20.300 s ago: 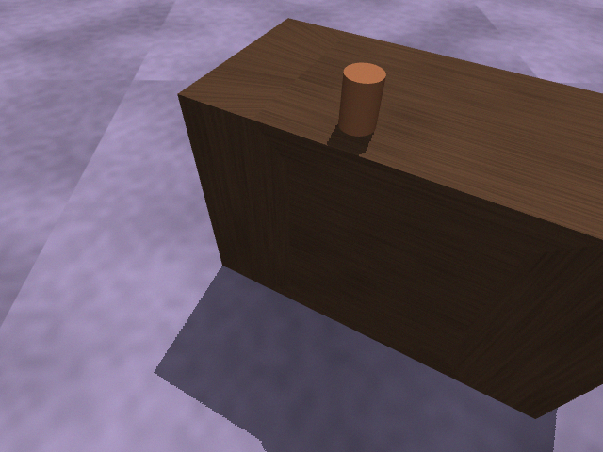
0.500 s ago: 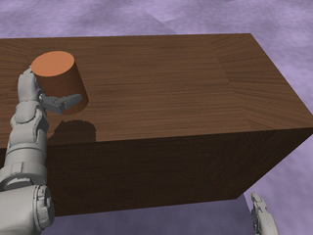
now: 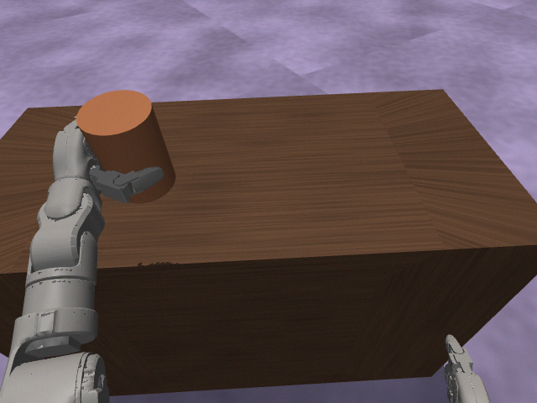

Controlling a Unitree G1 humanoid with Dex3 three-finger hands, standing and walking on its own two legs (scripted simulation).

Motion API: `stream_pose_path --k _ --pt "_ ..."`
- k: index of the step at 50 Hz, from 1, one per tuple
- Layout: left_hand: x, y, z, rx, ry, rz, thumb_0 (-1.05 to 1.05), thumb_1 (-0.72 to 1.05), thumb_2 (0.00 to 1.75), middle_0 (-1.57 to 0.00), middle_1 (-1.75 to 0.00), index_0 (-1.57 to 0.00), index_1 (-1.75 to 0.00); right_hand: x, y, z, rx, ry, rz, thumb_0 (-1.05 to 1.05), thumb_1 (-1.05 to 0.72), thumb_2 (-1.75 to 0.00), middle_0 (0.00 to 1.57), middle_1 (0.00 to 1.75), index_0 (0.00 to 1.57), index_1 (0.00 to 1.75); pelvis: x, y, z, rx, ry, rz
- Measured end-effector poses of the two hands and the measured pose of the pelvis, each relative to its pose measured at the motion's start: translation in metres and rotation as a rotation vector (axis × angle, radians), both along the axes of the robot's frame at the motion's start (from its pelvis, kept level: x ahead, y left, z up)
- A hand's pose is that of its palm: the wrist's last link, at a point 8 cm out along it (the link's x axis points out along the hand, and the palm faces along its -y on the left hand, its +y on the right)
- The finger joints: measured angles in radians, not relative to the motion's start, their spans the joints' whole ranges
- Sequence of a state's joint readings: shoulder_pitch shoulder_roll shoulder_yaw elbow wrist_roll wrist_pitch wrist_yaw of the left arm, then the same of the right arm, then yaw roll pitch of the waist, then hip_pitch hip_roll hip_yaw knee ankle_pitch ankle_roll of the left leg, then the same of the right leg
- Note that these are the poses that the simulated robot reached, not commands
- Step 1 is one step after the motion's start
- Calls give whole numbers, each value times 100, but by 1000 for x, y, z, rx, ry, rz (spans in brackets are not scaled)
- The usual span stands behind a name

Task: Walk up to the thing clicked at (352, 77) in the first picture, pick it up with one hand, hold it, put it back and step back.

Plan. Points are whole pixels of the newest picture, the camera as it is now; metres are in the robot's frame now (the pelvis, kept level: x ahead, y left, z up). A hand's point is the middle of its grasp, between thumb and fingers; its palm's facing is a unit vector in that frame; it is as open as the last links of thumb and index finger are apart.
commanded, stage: lift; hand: left
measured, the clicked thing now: (132, 149) +0.40 +0.20 +0.20
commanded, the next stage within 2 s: hold in 0.86 s
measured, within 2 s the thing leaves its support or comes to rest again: neither
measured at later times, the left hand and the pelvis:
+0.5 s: hand (113, 144) +0.35 +0.19 +0.25, palm faces +0.21 -0.98 +0.00, open 11.7 cm; pelvis -0.01 -0.01 +0.01, yaw +1 degrees
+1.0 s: hand (104, 133) +0.34 +0.18 +0.28, palm faces +0.20 -0.98 +0.01, open 11.7 cm; pelvis -0.01 -0.01 +0.01, yaw +1 degrees
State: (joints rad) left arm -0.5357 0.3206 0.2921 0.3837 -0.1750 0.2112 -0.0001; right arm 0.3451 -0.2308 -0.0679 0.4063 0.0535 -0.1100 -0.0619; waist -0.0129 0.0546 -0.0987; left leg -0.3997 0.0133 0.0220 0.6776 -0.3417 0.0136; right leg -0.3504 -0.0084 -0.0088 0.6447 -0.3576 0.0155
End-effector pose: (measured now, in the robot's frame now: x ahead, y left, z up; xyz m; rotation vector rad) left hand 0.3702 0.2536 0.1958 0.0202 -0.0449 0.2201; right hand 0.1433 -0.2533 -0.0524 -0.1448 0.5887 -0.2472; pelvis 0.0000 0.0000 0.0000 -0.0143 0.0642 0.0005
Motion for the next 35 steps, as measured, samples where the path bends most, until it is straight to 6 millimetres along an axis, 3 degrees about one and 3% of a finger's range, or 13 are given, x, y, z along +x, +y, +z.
stream_pose_path --k 17,35 --pt "-41 -13 38 -12 5 6 -1 -61 107 -60 -97 -64 -99 3 -8 3 4 -27 13 -1 52 -5 6 5 5 5 -6 -7 7 12 -61 18" --pt "-58 -23 61 -29 17 -15 -1 -61 108 -60 -97 -64 -99 2 -10 -1 28 -40 14 -1 52 -5 6 5 5 5 -12 -10 9 17 -86 21"
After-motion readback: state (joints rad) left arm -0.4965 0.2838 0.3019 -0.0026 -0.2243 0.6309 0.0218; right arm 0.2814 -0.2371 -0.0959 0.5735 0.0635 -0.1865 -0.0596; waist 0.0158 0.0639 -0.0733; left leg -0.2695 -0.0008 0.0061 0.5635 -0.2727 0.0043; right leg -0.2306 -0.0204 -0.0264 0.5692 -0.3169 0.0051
